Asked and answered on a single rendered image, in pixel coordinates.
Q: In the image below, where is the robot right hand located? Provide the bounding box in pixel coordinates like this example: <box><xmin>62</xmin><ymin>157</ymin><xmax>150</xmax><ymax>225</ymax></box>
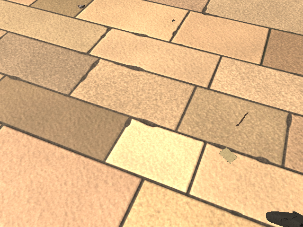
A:
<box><xmin>266</xmin><ymin>211</ymin><xmax>303</xmax><ymax>227</ymax></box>

